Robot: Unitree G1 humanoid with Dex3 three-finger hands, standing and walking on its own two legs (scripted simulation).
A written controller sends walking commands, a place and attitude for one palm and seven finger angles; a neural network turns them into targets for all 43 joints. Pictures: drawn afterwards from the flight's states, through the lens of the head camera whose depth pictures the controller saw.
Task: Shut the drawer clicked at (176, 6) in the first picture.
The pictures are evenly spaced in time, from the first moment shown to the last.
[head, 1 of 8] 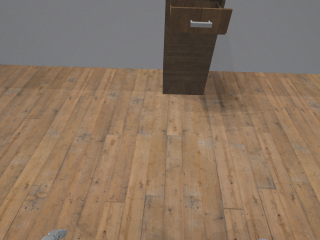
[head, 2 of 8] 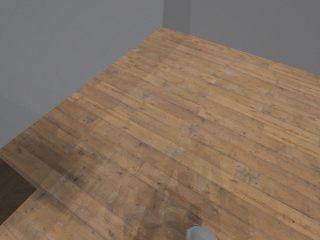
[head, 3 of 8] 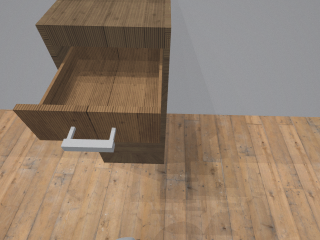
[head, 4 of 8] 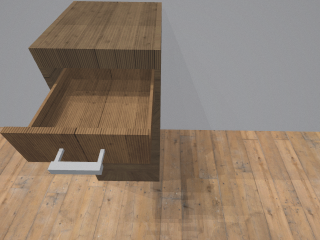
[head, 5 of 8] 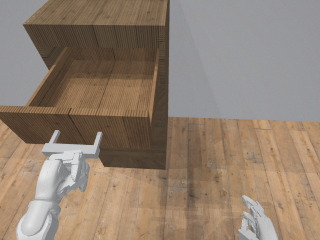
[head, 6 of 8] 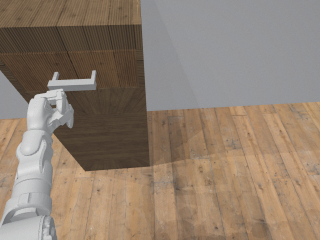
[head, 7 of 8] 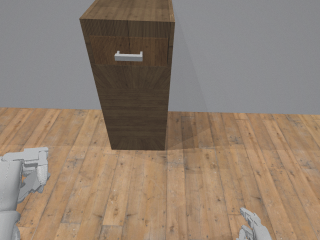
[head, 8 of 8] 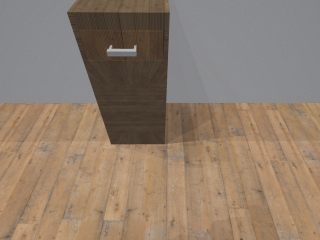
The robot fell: no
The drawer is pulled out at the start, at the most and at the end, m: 0.28 0.28 0.00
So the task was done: yes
